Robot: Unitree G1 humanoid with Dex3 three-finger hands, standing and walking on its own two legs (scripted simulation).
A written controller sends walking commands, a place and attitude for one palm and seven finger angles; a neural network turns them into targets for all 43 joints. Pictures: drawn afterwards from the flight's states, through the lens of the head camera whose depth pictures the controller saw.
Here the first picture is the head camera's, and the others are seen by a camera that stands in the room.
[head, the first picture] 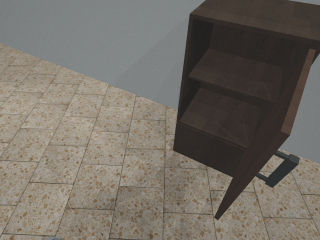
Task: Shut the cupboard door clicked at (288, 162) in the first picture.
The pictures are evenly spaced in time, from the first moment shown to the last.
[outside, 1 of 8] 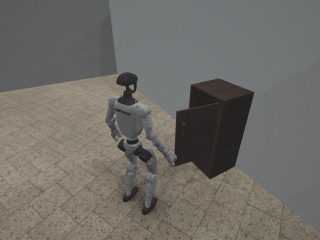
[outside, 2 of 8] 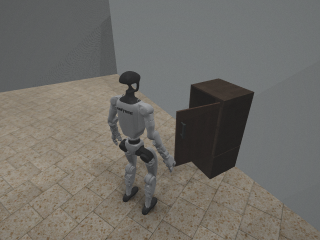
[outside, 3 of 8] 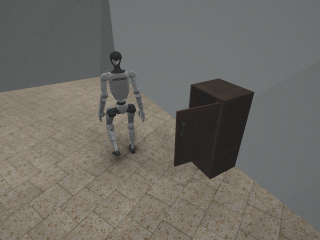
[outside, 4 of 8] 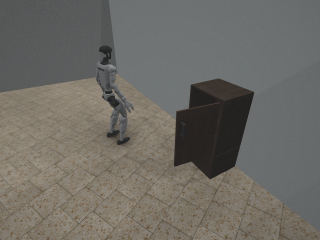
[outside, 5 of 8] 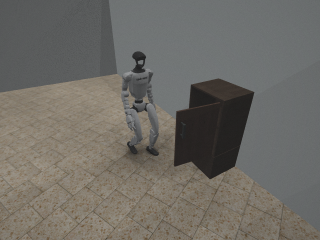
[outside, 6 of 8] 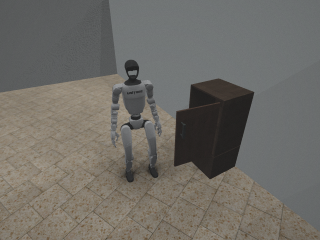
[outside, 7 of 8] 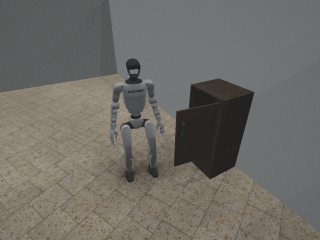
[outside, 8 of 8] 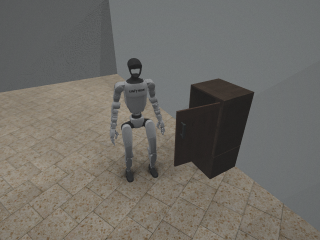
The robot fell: no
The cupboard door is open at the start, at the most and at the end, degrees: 83 83 83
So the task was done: no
